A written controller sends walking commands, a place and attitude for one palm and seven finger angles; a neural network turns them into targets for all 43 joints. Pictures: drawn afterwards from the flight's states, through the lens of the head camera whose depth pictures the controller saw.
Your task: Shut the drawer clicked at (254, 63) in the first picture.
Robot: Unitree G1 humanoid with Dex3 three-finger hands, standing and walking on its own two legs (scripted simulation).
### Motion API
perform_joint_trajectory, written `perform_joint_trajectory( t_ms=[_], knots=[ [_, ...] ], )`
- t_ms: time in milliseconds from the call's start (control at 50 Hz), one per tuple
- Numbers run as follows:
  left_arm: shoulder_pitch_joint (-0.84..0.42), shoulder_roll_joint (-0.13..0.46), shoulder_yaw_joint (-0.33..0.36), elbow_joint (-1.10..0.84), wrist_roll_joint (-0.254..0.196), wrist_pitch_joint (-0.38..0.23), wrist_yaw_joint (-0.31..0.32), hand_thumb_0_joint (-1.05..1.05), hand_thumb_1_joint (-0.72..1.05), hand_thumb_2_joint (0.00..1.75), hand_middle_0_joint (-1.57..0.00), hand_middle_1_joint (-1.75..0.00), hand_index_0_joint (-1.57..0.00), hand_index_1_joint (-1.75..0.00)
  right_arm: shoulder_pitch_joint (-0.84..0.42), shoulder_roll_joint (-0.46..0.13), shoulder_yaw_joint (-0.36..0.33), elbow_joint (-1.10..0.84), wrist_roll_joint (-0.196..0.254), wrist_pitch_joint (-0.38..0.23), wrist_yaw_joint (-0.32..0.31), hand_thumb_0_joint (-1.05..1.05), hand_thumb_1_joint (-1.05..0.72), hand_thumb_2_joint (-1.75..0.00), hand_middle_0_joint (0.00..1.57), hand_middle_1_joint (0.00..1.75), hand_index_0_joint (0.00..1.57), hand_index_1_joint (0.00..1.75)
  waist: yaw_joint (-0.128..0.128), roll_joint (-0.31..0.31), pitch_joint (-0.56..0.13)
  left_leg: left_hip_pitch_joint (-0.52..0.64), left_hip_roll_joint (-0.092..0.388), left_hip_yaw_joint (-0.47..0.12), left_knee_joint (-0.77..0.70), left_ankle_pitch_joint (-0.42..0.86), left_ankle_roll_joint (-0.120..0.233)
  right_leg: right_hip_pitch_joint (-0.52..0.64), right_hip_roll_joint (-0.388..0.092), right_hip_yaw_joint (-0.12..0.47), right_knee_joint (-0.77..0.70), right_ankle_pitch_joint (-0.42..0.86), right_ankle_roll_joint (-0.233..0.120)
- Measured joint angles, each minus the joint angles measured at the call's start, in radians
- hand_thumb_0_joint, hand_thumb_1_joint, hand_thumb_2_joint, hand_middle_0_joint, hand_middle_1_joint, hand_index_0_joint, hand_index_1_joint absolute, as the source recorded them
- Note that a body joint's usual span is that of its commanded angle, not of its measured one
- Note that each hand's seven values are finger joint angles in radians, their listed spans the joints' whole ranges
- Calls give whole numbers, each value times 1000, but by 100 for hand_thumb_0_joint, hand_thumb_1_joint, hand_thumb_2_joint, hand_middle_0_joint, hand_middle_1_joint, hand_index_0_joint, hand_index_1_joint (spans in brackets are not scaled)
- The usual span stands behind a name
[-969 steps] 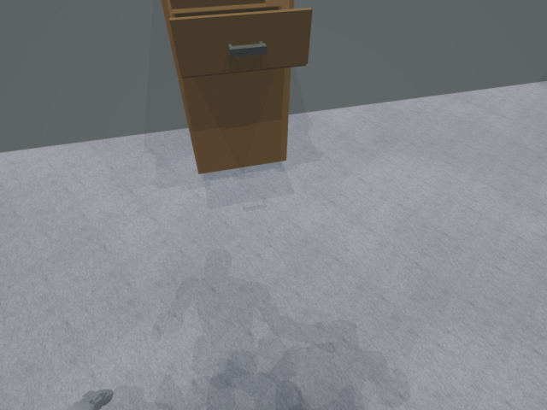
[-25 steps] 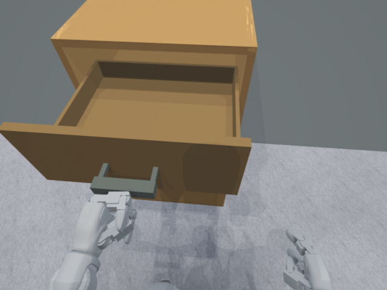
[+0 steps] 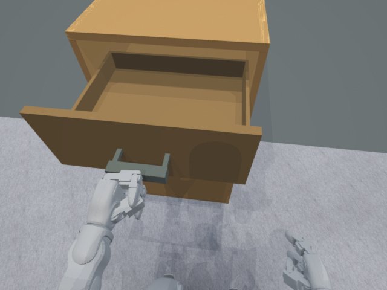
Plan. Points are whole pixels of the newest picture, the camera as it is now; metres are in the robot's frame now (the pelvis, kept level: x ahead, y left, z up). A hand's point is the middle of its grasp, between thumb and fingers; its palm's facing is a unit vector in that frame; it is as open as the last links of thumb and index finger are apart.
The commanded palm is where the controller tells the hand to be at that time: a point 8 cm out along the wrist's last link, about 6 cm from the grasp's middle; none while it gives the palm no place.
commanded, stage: push the drawer shut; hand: left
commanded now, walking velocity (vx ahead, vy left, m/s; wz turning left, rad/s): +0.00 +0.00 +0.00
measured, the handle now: (140, 163) +0.35 +0.13 +0.07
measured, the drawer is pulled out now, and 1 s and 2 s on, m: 0.26 0.12 0.00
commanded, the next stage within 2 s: none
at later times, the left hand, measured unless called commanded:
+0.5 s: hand (152, 163) +0.35 +0.10 +0.07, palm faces -0.14 -0.99 -0.04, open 3.0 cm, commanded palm +0.34 +0.16 +0.07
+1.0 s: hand (162, 140) +0.41 +0.09 +0.07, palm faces -0.10 -0.99 -0.05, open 3.1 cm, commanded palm +0.40 +0.14 +0.07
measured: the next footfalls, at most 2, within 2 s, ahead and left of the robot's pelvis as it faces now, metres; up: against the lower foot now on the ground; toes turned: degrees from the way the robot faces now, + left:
none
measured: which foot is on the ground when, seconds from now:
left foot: down 0.00-1.00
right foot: down 0.00-1.00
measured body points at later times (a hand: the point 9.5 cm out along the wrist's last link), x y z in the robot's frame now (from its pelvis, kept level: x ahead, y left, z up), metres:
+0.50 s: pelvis +0.00 +0.01 +0.01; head +0.05 +0.00 +0.45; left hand +0.35 +0.15 +0.07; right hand +0.12 -0.25 -0.09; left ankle +0.04 +0.09 -0.68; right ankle -0.01 -0.08 -0.68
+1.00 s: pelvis +0.01 +0.00 +0.00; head +0.07 -0.01 +0.45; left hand +0.41 +0.14 +0.08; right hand +0.10 -0.25 -0.11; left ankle +0.04 +0.09 -0.68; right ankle -0.01 -0.08 -0.68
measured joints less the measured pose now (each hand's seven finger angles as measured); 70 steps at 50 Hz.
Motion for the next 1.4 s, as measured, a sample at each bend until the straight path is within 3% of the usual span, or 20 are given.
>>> perform_joint_trajectory(
  t_ms=[240, 1000, 1240, 1400],
  knots=[
    [-215, 1, 17, 188, 0, 41, 23, 0, 85, 96, -141, -160, -140, -160, 5, 4, 11, 36, 3, 15, -1, 1, -90, -90, 20, 30, 20, 30, -17, -4, 5, 16, 2, 8, -35, 27, 4, 11, 1, 9, -32, 30, 4],
    [-595, -18, 105, 603, 44, -38, 94, -2, 91, 96, -140, -160, -140, -160, 75, 5, -29, 102, -11, 91, 40, 1, -90, -90, 20, 30, 20, 30, -51, -15, -5, -27, 10, 32, -48, 19, 3, -46, 7, 35, -34, 26, 4],
    [-746, 13, 151, 785, 50, -86, 79, -3, 90, 97, -141, -160, -140, -160, 85, -3, -29, 125, -9, 103, 34, 1, -90, -90, 20, 30, 20, 30, -69, -18, 1, -71, 16, 21, -27, 24, -5, -88, 14, 24, -14, 29, -5],
    [-884, 58, 198, 936, 58, -104, 61, -3, 88, 97, -141, -160, -140, -160, 103, -5, -24, 137, -12, 101, 29, 1, -90, -90, 20, 30, 20, 30, -95, -20, -1, -123, 23, 20, -6, 26, -6, -140, 20, 22, 5, 33, -7]
  ],
)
